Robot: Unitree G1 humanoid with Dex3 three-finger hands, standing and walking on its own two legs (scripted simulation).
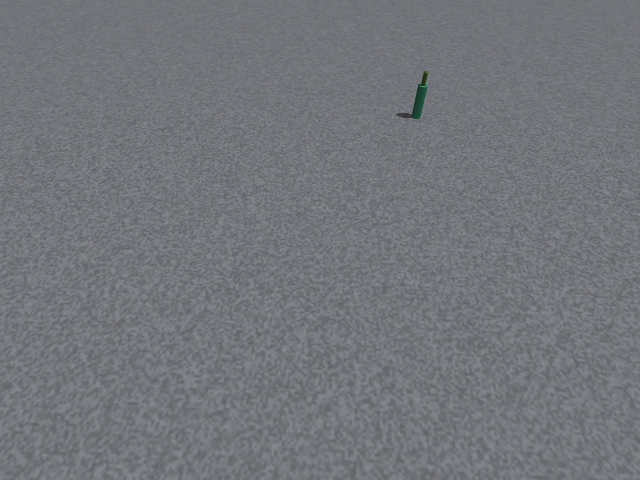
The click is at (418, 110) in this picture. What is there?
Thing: necked bottle
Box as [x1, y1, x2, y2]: [412, 71, 427, 118]
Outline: 426,71 424,71 422,82 418,84 412,112 412,117 418,118 420,116 427,84 425,83 427,74
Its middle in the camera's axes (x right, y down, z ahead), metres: +0.56 -0.77 +2.14
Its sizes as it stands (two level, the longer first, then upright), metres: 0.050 0.050 0.267
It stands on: the floor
